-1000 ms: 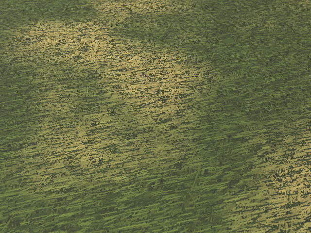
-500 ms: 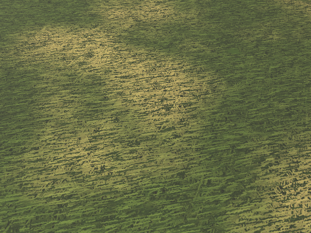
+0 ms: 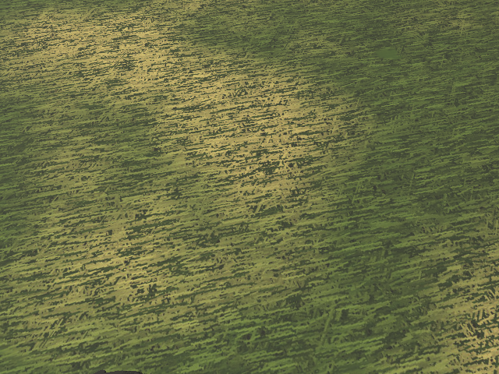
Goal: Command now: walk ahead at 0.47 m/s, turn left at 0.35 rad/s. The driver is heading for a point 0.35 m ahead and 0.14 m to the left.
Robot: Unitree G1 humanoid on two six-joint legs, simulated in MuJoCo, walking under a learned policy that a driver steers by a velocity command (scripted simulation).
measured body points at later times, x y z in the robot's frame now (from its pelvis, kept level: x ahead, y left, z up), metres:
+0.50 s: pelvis +0.26 +0.03 +0.00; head +0.30 +0.05 +0.45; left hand +0.14 +0.24 -0.14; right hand +0.48 -0.14 -0.12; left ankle +0.36 +0.11 -0.72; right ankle +0.11 -0.08 -0.69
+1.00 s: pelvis +0.34 +0.04 +0.03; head +0.35 +0.03 +0.48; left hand +0.29 +0.25 -0.13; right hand +0.43 -0.18 -0.13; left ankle +0.36 +0.11 -0.72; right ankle +0.37 -0.08 -0.72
